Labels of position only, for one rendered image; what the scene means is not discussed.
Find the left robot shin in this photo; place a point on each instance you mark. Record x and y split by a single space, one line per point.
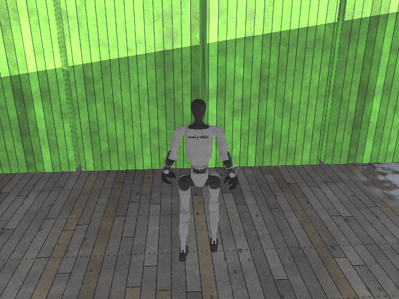
183 231

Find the robot left forearm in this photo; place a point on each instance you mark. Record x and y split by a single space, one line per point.
168 164

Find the robot right hand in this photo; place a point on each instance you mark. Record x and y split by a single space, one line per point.
233 180

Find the robot right forearm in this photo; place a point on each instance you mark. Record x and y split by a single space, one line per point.
229 167

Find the robot left upper arm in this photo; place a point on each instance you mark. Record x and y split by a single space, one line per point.
175 143

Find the robot right upper arm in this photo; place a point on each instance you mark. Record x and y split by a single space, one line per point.
221 141

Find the robot head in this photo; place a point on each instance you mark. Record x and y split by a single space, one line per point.
198 108

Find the robot left hand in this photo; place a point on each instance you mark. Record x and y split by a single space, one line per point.
169 175

